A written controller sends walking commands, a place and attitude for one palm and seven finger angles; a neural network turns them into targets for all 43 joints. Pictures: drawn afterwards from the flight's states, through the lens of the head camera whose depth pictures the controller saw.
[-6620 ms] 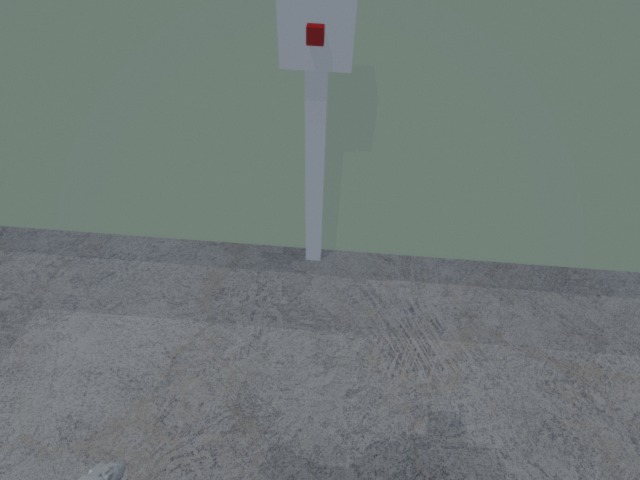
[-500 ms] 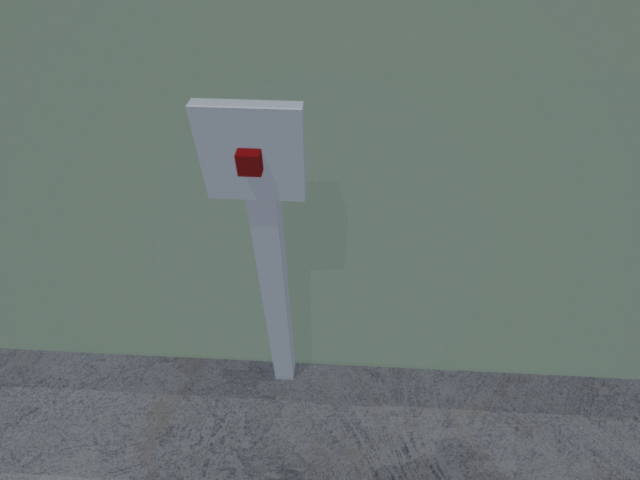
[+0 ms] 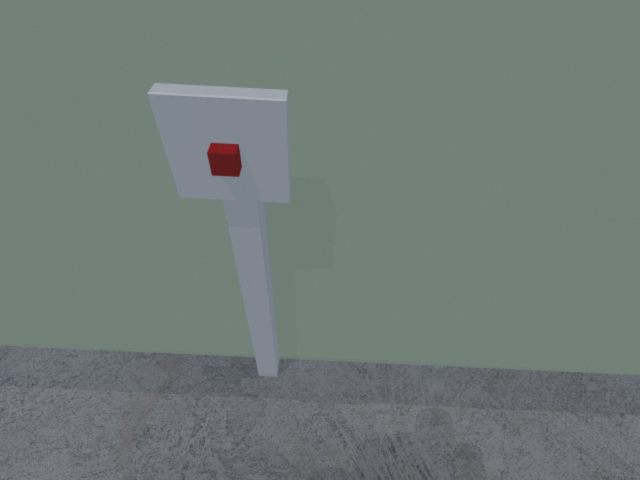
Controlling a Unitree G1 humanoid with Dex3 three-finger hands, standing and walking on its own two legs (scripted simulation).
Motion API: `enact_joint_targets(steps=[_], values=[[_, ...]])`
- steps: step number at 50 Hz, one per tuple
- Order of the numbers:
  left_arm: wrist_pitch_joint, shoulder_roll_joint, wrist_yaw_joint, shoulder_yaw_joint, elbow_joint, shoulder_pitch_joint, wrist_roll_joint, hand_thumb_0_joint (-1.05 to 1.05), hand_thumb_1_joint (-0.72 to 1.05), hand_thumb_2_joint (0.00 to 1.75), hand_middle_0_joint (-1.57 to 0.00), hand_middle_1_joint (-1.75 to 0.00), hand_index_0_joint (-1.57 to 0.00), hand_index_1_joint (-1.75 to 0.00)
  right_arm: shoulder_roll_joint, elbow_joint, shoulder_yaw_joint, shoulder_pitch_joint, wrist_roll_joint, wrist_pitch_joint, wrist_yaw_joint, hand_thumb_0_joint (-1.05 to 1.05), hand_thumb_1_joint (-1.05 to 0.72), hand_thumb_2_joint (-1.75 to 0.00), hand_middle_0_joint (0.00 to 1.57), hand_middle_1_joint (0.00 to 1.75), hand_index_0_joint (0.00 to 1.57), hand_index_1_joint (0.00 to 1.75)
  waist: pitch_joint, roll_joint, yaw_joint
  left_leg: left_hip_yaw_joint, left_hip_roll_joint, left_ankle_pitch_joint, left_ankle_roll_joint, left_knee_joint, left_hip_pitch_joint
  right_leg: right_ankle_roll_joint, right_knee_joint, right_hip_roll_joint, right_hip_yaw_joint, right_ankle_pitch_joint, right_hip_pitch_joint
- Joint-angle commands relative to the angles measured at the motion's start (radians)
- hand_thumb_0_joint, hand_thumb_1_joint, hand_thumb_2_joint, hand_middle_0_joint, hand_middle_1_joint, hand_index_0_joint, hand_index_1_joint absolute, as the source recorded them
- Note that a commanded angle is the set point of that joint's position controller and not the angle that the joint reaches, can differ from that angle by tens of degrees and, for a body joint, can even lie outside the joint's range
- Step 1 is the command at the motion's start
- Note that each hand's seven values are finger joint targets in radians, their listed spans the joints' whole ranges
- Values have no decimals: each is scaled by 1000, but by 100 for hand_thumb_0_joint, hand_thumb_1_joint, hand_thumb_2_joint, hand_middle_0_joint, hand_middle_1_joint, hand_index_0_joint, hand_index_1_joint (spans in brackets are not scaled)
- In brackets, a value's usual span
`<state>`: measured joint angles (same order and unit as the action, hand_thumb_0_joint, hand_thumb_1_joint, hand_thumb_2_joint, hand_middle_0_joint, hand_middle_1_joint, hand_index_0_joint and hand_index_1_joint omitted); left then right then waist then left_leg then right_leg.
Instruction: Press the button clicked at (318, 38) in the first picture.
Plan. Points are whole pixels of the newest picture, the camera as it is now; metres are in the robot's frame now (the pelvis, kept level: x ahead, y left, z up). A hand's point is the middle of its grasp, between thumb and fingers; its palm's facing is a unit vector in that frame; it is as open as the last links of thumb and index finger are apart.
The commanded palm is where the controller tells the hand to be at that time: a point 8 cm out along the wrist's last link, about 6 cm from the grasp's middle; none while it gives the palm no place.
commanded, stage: come to a stop and stand still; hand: left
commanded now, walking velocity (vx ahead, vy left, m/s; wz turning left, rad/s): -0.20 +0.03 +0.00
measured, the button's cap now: (225, 158) +0.51 +0.17 +0.13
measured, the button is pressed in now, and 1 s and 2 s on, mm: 0 0 0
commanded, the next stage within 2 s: look again from close up in 1.28 s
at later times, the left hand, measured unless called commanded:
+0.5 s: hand out of the picture +0.08 +0.18 -0.16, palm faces +0.02 -0.96 -0.27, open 7.4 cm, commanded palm none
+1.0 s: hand out of the picture -0.07 +0.18 -0.16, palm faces +0.03 -0.98 -0.20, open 7.4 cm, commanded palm none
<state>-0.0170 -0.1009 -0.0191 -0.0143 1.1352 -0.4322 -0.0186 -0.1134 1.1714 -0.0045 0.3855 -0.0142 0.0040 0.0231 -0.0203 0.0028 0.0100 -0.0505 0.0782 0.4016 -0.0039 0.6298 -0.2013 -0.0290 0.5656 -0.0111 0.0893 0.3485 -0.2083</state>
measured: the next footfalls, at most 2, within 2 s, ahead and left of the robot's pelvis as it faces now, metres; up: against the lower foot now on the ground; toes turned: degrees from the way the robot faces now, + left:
none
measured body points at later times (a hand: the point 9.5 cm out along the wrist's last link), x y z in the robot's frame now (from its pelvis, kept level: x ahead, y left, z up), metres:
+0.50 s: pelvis -0.01 -0.01 +0.00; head +0.01 -0.03 +0.45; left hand +0.08 +0.23 -0.14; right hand -0.01 -0.25 -0.16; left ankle -0.05 +0.12 -0.70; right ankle +0.01 -0.10 -0.73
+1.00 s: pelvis -0.02 +0.00 +0.02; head -0.02 +0.01 +0.47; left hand -0.07 +0.23 -0.14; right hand -0.05 -0.21 -0.14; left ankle -0.02 +0.11 -0.73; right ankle +0.01 -0.10 -0.73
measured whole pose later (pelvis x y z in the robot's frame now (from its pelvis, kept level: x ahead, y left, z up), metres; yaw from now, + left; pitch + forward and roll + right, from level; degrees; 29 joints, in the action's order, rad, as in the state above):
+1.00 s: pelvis -0.02 +0.00 +0.02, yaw -2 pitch -1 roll +0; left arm 0.00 -0.15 -0.04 -0.01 1.14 -0.37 -0.01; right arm -0.14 1.14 0.00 0.32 -0.01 0.00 0.02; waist -0.02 0.00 -0.01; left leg -0.08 0.02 0.21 0.01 0.38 -0.15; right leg -0.02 0.36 0.02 0.11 0.13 -0.20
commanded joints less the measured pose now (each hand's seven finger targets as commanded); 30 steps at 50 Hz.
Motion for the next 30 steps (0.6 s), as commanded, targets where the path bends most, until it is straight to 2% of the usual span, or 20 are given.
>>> enact_joint_targets(steps=[1, 2, 3, 4, 5, 6, 8, 9, 12, 14, 16, 17, 18, 19, 20, 21, 24, 26, 28, 30], values=[[-9, -133, -26, -36, -19, -86, -3, 0, 90, 90, -20, -30, -20, -30, -43, -52, -18, -3, 9, 31, 14, 0, -90, -90, 20, 30, 20, 30, -64, -61, 0, -55, -2, -103, 14, -64, -101, -118, -132, 213, -213, -482, 57], [-3, -102, -28, -28, -26, -59, 0, 0, 90, 90, -20, -30, -20, -30, -46, -24, -17, 51, 11, 32, 19, 0, -90, -90, 20, 30, 20, 30, -54, 23, 20, -17, 28, -360, 18, -150, 17, -68, -51, 141, -125, -547, 8], [-3, -70, -32, -18, -31, -61, 2, 0, 90, 90, -20, -30, -20, -30, -81, 5, -25, 110, 9, 36, 30, 0, -90, -90, 20, 30, 20, 30, -13, 127, 25, 18, 96, -771, 33, -134, 139, -19, 14, 92, -60, -537, -29], [-2, -67, -38, -15, -31, -62, 9, 0, 90, 90, -20, -30, -20, -30, -108, 14, -31, 121, 13, 29, 42, 0, -90, -90, 20, 30, 20, 30, 2, 179, 18, 14, 137, -1080, 43, -101, 190, 10, -11, 80, -30, -477, -32], [3, -88, -42, -21, -38, -62, 8, 0, 90, 90, -20, -30, -20, -30, -123, 2, -34, 106, 15, 21, 48, 0, -90, -90, 20, 30, 20, 30, 7, 179, 15, 9, 140, -1219, 44, -78, 210, 19, -22, 73, -13, -462, -21], [9, -97, -44, -24, -45, -55, 5, 0, 90, 90, -20, -30, -20, -30, -129, -12, -43, 94, 16, 13, 51, 0, -90, -90, 20, 30, 20, 30, -6, 136, 14, 5, 133, -1240, 45, -69, 202, 25, -18, 67, 2, -471, -23], [21, -95, -44, -30, -73, -39, -2, 0, 90, 90, -20, -30, -20, -30, -138, -38, -59, 81, 14, 6, 54, 0, -90, -90, 20, 30, 20, 30, -30, 110, 14, -3, 129, -1206, 49, -79, 186, 28, 18, 67, 12, -481, -52], [25, -92, -43, -32, -91, -15, -5, 0, 90, 90, -20, -30, -20, -30, -139, -43, -64, 82, 14, 5, 52, 0, -90, -90, 20, 30, 20, 30, -47, 110, 21, 13, 143, -1198, 60, -104, 180, 29, 48, 61, 14, -402, -84], [38, -74, -29, -43, -151, 77, -11, 0, 90, 90, -20, -30, -20, -30, -151, -55, -78, 73, -2, 8, 51, 0, -90, -90, 20, 30, 20, 30, -99, 153, 37, 87, 221, -1146, 141, -182, 212, 23, 156, 40, 4, 41, -232], [36, -67, -21, -47, -171, 83, -12, 0, 90, 90, -20, -30, -20, -30, -152, -82, -78, 29, -7, 10, 51, 0, -90, -90, 20, 30, 20, 30, -81, 111, 11, 83, 227, -1060, 147, -176, 166, 12, 112, 57, -16, 35, -188], [31, -74, -14, -52, -161, 14, -9, 0, 90, 90, -20, -30, -20, -30, -160, -107, -75, -28, -6, 8, 44, 0, -90, -90, 20, 30, 20, 30, -6, 94, -38, 42, 173, -874, 99, -122, 87, 12, -38, 56, -4, -191, -20], [21, -115, -17, -58, -152, -25, -9, 0, 90, 90, -20, -30, -20, -30, -146, -115, -72, -28, -4, 6, 38, 0, -90, -90, 20, 30, 20, 30, 48, 16, -51, -1, 104, -669, 54, -38, 23, 2, -90, 105, -56, -503, 101], [10, -179, -24, -63, -144, -21, -10, 0, 90, 90, -20, -30, -20, -30, -99, -119, -68, 0, 5, 1, 30, 0, -90, -90, 20, 30, 20, 30, 95, -112, -30, -47, 11, -300, 5, 58, -72, -61, -93, 254, -187, -810, 186], [6, -195, -28, -61, -138, -15, -4, 0, 90, 90, -20, -30, -20, -30, -65, -131, -60, -41, 12, -17, 30, 0, -90, -90, 20, 30, 20, 30, 102, -202, -47, -33, -39, 130, -10, 161, -113, -125, -142, 343, -240, -989, 181], [6, -200, -30, -53, -138, 24, -4, 0, 90, 90, -20, -30, -20, -30, -67, -137, -58, -77, 13, -28, 29, 0, -90, -90, 20, 30, 20, 30, 81, -215, -47, 31, -21, 202, -5, 228, -117, -155, -172, 351, -255, -920, 121], [5, -197, -31, -45, -150, 96, -6, 0, 90, 90, -20, -30, -20, -30, -81, -132, -60, -89, 13, -31, 25, 0, -90, -90, 20, 30, 20, 30, 28, -186, -24, 48, -11, 174, -4, 259, -122, -177, -197, 336, -246, -786, 63], [3, -232, -28, -48, -179, 222, -8, 0, 90, 90, -20, -30, -20, -30, -100, -104, -59, -70, 10, -26, 10, 0, -90, -90, 20, 30, 20, 30, -3, -102, 6, 19, -6, 81, -3, 128, -67, -172, -237, 275, -185, -487, -9], [8, -222, -24, -45, -173, 223, -2, 0, 90, 90, -20, -30, -20, -30, -87, -91, -49, -46, 6, -24, 7, 0, -90, -90, 20, 30, 20, 30, -3, -107, 9, -2, -9, -10, -5, -6, -17, -142, -255, 244, -185, -306, -33], [13, -200, -19, -37, -163, 235, 7, 0, 90, 90, -20, -30, -20, -30, -95, -69, -41, -8, 3, -19, 6, 0, -90, -90, 20, 30, 20, 30, -25, -67, 25, 11, 3, -138, 3, -172, 78, -80, -267, 200, -168, -99, -118], [15, -172, -12, -32, -162, 224, 9, 0, 90, 90, -20, -30, -20, -30, -148, -77, -39, -37, -4, -9, 6, 0, -90, -90, 20, 30, 20, 30, -87, 13, -2, 110, 70, -69, 40, -293, -28, -8, -293, 116, -135, 18, -98]])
